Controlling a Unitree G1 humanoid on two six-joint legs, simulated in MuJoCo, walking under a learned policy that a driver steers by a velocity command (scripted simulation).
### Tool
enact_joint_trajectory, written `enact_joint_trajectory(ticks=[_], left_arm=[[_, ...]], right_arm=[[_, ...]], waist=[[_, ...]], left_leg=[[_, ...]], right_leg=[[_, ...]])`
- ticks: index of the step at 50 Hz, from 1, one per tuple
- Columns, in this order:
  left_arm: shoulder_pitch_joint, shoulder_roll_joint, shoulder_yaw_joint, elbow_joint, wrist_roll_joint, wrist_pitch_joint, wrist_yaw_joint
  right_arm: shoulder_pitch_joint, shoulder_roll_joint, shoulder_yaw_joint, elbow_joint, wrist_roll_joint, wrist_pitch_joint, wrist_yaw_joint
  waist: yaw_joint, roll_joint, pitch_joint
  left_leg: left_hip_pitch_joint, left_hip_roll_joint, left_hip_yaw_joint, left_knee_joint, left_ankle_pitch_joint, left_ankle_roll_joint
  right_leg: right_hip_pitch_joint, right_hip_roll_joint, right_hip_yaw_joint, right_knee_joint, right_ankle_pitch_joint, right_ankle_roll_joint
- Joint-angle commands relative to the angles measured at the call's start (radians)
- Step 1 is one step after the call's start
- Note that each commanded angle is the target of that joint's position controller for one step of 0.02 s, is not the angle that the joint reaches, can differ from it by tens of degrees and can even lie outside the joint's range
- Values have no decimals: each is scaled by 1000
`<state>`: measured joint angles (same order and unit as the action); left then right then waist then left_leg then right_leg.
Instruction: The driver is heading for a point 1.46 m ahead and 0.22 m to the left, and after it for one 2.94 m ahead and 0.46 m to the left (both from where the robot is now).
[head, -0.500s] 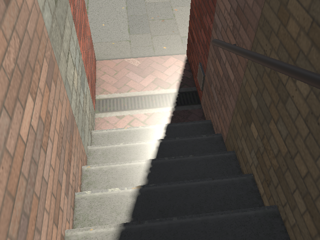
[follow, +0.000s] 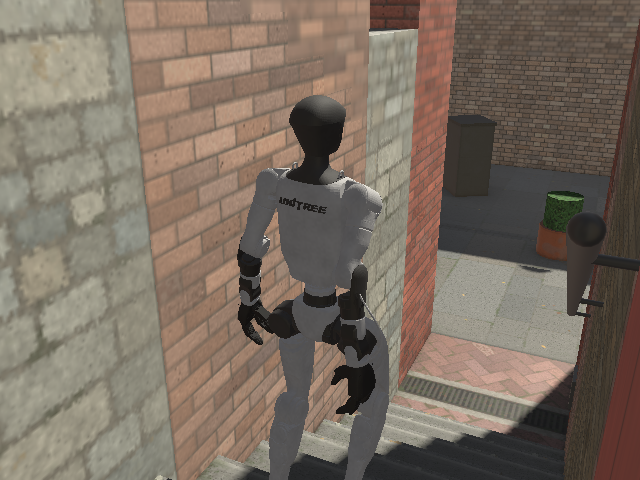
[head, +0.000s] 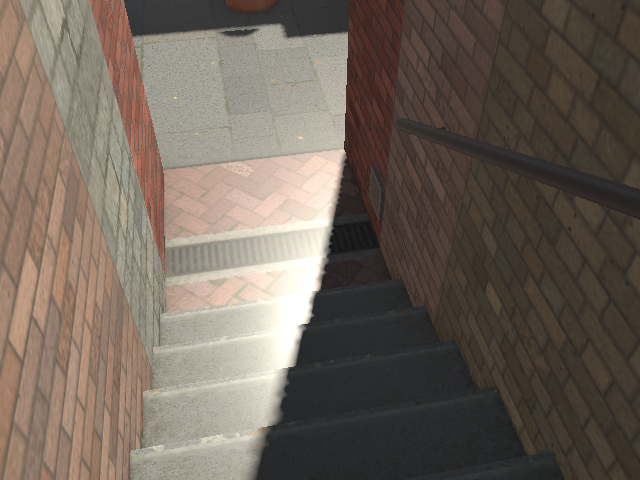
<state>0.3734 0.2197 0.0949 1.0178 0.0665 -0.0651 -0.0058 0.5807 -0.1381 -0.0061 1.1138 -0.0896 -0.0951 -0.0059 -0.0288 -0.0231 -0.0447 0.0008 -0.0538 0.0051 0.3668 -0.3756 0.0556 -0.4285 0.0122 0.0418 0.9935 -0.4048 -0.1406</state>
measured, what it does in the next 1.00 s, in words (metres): goes down: right foot 0.16 m lower, then left foot 0.16 m lower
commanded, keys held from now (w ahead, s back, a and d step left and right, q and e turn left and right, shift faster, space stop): w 1.00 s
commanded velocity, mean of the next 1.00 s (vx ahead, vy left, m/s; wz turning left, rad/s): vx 0.47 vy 0.00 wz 0.00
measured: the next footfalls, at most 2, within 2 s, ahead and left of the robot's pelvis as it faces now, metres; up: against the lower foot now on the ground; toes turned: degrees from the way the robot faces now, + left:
right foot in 0.28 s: +0.23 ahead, -0.13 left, -0.16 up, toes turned -5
left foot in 0.78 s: +0.54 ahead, +0.14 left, -0.33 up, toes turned +4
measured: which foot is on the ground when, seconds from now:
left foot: down 0.00-0.30, up 0.32-0.76, down 0.78-1.00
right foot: up 0.00-0.26, down 0.28-0.80, up 0.82-1.00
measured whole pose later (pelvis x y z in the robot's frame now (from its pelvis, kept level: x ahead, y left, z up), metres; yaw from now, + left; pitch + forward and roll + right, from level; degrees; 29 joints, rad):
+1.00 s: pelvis +0.52 +0.06 -0.33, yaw +2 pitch +1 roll +2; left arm 0.27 0.23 0.02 0.94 0.09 -0.08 -0.08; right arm 0.47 -0.20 0.02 1.10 -0.07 -0.12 0.04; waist -0.03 -0.01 -0.03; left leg -0.24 -0.08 0.08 0.54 -0.32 0.09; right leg -0.81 -0.13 0.03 1.31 -0.05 -0.13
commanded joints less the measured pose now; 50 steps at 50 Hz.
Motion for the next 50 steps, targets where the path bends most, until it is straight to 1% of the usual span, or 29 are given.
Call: enact_joint_trajectory(ticks=[1,3,5,7,10,12,13,14,15,16,17,18,19,20,21,23,25,28,31,36,38,39,40,41,43,46,47,48,50], left_arm=[[-140,-6,-19,-139,5,-28,-9],[-176,-58,-46,-158,0,-19,-21],[-274,-72,-69,-185,6,-22,-32],[-286,-94,-98,-207,9,-24,-42],[-209,42,-77,-203,21,18,-58],[-182,104,-61,-180,5,30,-42],[-10,108,-52,-113,-17,21,-44],[224,178,-22,-21,-7,8,-52],[440,264,1,44,22,5,-62],[516,261,4,72,61,3,-97],[475,243,18,98,70,-8,-89],[297,225,20,51,48,-8,-77],[174,148,-7,18,42,-5,-71],[34,-47,-75,-29,51,-27,-51],[45,-49,-77,-20,46,-43,-37],[128,-25,-82,9,5,-61,-18],[112,64,-76,17,25,-77,-33],[215,-12,-112,75,22,-89,-7],[181,5,-127,51,32,-61,-21],[397,107,-95,140,23,-13,1],[294,148,-74,119,36,6,-40],[303,150,-78,147,83,21,-98],[478,30,-79,167,41,10,-137],[386,73,-69,85,-6,-4,-153],[79,73,-73,-52,-41,-40,-104],[17,-40,-92,-99,14,-29,-59],[8,-60,-101,-102,45,-17,-65],[13,-13,-84,-88,36,-19,-74],[-22,20,-73,-108,26,-11,-78]], right_arm=[[84,-6,14,-5,12,-27,-21],[153,45,41,42,7,-35,-35],[314,21,40,78,36,-26,-46],[209,-40,33,53,15,-21,-15],[116,-80,22,41,23,-45,7],[155,-117,6,68,34,-31,3],[125,-187,-13,76,36,-11,32],[165,-168,-10,91,-15,8,80],[408,2,9,137,3,-2,119],[309,-61,-12,58,48,-22,115],[67,-46,-14,-56,74,-34,98],[-33,-28,-2,-105,61,-37,72],[-77,-66,-17,-118,45,-30,49],[-113,-59,-15,-132,20,-26,19],[-138,-18,-11,-135,21,-10,8],[-72,-48,-18,-110,14,16,32],[-44,-23,0,-108,3,13,63],[-196,-57,20,-155,-2,32,65],[-347,-112,19,-221,1,47,78],[-572,-132,42,-242,15,37,77],[-311,-191,5,-133,51,18,71],[5,-266,-39,-35,68,3,70],[217,-354,-70,-1,35,13,89],[272,-401,-82,11,23,21,105],[107,-312,-71,-6,22,10,95],[-188,-48,23,-72,4,-19,65],[-227,-21,36,-93,16,-45,44],[-279,4,51,-119,31,-63,35],[-137,-85,43,-65,16,-61,45]], waist=[[-31,94,214],[-53,46,233],[-144,95,194],[-93,74,166],[-18,56,180],[-13,-34,208],[70,-53,178],[133,-103,62],[88,-309,-255],[142,-173,-341],[177,-61,-125],[137,32,-19],[90,69,98],[7,145,170],[-10,26,235],[11,6,176],[-48,-10,133],[39,71,104],[31,4,143],[177,3,217],[40,68,157],[-89,116,65],[-97,368,-199],[-128,341,-295],[-141,106,-37],[66,4,160],[72,32,183],[75,-18,203],[59,101,122]], left_leg=[[-98,259,-175,-80,240,188],[-132,237,-147,16,246,135],[-82,175,-164,114,197,135],[-594,51,-57,113,100,102],[-701,95,-111,239,-56,109],[-381,130,-190,454,117,107],[-311,123,-173,627,279,108],[-429,79,-135,907,294,70],[-670,-37,-79,1417,-340,19],[-820,-42,-102,1726,-466,-11],[-1077,4,-90,1657,-391,-13],[-1101,114,-109,1511,-238,0],[-1066,138,-122,1400,-125,2],[-879,247,-192,998,179,12],[-810,258,-148,918,187,20],[-689,234,-89,695,296,-11],[-530,199,-65,714,470,-22],[-696,248,-166,342,961,-29],[-420,181,-52,357,886,-34],[-567,188,-73,-20,593,-47],[-199,150,-3,-83,711,-27],[200,131,35,4,760,10],[687,308,-75,301,1348,235],[768,417,-269,312,1429,318],[362,474,-393,57,572,314],[-322,358,-249,-34,273,256],[-419,282,-164,-68,221,221],[-585,236,-87,-86,268,219],[-630,218,-106,-20,415,244]], right_leg=[[-306,-81,-24,106,144,8],[-355,-184,62,-117,540,41],[-394,-128,-33,-356,779,67],[158,-67,-132,-494,1060,65],[374,-87,-96,-363,801,103],[275,-85,-65,-649,631,85],[376,-73,-99,-795,653,80],[688,-140,-89,-688,889,31],[1154,-330,34,-247,1587,-193],[1193,-442,230,-221,1687,-316],[1052,-462,244,-339,1336,-285],[820,-479,268,-475,878,-255],[573,-423,279,-564,625,-239],[278,-370,177,-634,677,-166],[132,-325,144,-659,715,-159],[13,-291,125,-688,642,-210],[-146,-235,67,-592,611,-178],[32,-176,20,-398,332,-87],[-232,-141,42,-391,145,-76],[235,-254,186,-209,176,-66],[130,-198,113,6,270,-31],[-62,-135,43,280,368,8],[-356,13,-87,799,-148,95],[-522,43,-80,1126,-462,100],[-768,-31,-32,1137,-240,47],[-490,-203,122,647,204,-26],[-419,-217,93,422,322,-38],[-284,-204,45,158,522,-25],[-175,-144,-48,159,505,41]])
